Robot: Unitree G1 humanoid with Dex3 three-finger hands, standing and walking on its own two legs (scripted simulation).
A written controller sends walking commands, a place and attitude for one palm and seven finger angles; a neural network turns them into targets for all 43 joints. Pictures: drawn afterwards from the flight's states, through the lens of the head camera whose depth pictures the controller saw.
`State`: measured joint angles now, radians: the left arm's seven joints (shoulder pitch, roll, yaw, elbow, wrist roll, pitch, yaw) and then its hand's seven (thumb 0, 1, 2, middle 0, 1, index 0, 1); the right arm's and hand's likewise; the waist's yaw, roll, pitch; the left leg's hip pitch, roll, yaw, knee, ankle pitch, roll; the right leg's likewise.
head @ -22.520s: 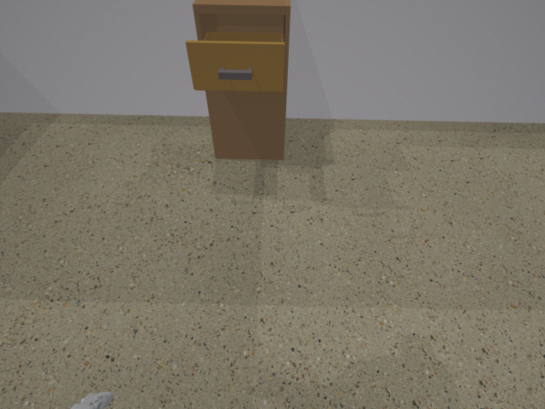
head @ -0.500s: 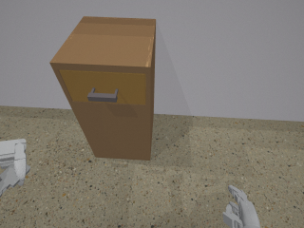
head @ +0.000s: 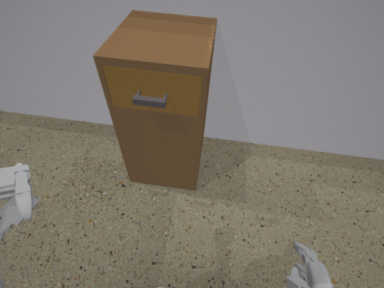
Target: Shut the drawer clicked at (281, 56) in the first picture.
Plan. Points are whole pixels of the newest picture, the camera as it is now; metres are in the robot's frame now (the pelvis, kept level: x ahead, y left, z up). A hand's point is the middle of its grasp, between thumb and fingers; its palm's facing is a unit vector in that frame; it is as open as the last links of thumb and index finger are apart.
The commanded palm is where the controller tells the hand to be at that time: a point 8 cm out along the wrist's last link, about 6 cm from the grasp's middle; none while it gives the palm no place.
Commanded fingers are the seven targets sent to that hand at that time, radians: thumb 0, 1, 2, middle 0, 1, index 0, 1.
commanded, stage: step back with the hand held close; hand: left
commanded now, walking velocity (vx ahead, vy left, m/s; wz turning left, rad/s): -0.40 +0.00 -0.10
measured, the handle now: (151, 97) +0.75 +0.19 -0.07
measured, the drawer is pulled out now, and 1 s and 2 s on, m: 0.00 0.00 0.00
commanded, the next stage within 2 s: stop stepping back and stand still in 0.08 s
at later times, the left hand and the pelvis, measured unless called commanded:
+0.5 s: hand (31, 263) +0.12 +0.20 +0.18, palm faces +0.24 -0.85 -0.48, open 3.3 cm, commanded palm +0.07 +0.25 +0.19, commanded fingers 0.00 0.90 0.90 -1.40 -1.60 -1.40 -1.60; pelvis -0.10 -0.01 +0.01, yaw -7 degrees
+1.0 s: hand out of the picture +0.09 +0.22 +0.19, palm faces +0.24 -0.85 -0.47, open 3.3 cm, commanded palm +0.04 +0.27 +0.19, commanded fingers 0.00 0.90 0.90 -1.40 -1.60 -1.40 -1.60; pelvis -0.12 +0.01 +0.01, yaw -7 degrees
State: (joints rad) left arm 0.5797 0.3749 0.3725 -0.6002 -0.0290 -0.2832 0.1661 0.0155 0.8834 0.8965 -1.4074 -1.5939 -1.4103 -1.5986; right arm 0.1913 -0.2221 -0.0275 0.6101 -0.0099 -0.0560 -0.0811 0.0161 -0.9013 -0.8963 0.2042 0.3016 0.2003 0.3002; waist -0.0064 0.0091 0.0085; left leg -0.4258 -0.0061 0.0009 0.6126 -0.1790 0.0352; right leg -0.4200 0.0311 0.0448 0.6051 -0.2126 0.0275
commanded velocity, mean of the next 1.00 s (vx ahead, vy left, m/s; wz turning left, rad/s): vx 0.05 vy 0.01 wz -0.02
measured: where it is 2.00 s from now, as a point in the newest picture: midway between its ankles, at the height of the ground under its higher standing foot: outside the picture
